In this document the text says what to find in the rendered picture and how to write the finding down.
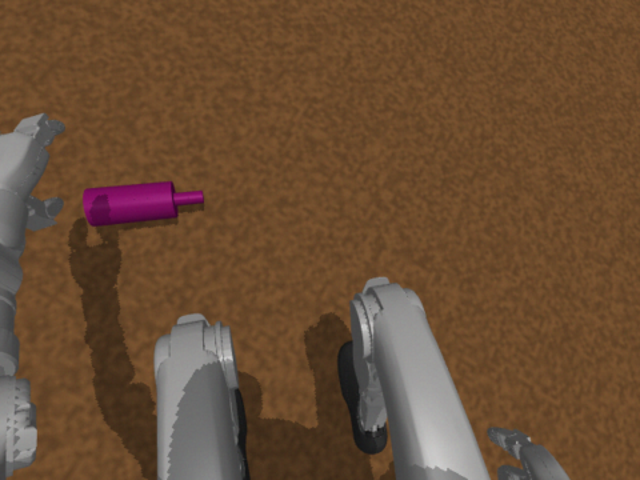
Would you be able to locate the right robot hand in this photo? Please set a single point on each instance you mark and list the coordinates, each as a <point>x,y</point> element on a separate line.
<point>537,462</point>

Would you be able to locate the bottle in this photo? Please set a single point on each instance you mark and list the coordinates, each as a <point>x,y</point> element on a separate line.
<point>135,203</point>

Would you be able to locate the right robot foot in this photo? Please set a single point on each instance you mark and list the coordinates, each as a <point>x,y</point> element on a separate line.
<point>367,441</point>

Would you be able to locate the left robot arm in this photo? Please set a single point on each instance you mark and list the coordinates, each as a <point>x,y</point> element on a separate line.
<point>18,430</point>

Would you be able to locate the left robot hand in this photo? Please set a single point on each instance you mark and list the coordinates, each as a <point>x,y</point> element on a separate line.
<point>23,160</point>

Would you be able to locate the left robot foot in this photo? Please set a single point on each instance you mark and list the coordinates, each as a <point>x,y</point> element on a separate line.
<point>241,445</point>

